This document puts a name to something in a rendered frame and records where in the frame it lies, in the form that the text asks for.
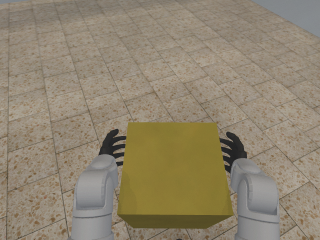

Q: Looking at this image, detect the left robot forearm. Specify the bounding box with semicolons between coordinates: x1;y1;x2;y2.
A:
67;154;119;240

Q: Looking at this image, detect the right robot hand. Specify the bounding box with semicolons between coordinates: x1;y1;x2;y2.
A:
219;131;247;174

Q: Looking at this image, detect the carton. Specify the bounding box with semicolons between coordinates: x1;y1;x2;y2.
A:
117;122;234;229

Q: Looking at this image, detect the right robot forearm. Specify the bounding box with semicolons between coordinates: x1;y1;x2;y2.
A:
230;158;280;240

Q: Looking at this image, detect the left robot hand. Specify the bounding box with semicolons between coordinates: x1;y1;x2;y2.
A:
98;129;127;166

